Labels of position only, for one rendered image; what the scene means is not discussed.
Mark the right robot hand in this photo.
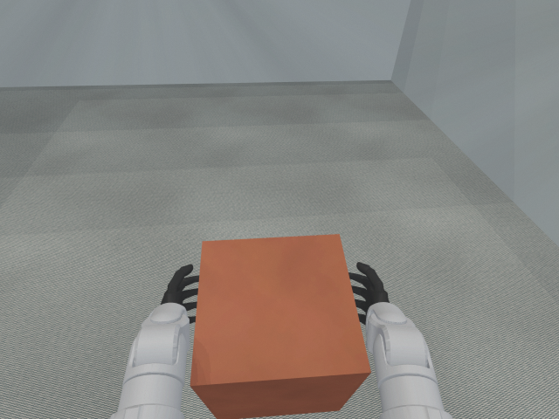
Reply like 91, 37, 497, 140
349, 262, 389, 326

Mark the carton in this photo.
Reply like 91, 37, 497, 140
190, 234, 371, 419

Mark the right robot forearm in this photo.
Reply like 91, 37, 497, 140
365, 302, 452, 419

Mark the left robot hand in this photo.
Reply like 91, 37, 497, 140
161, 264, 199, 324

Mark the left robot forearm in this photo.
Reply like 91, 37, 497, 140
110, 303, 190, 419

